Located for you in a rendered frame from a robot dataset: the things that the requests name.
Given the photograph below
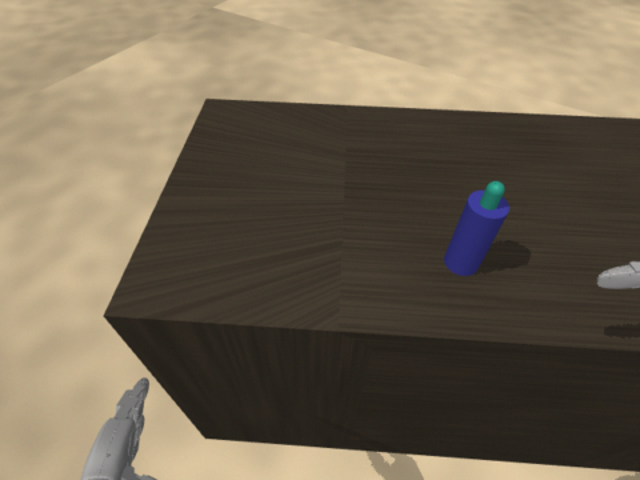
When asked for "bottle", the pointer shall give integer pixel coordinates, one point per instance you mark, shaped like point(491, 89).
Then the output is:
point(481, 219)

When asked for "left robot hand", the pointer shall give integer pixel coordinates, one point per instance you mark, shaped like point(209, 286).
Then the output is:
point(117, 442)

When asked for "right robot hand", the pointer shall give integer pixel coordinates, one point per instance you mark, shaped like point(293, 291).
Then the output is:
point(622, 277)

